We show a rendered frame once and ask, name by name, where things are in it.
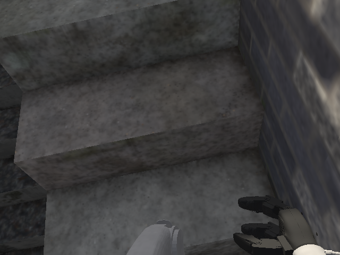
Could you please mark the robot right hand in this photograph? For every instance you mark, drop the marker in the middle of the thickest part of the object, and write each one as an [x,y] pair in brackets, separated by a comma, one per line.
[270,239]

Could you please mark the right robot forearm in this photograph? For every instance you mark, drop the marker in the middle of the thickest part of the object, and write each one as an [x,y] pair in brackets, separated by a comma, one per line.
[309,249]

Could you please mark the robot left thigh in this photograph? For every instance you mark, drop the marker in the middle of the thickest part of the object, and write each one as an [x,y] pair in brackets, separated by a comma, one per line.
[158,239]

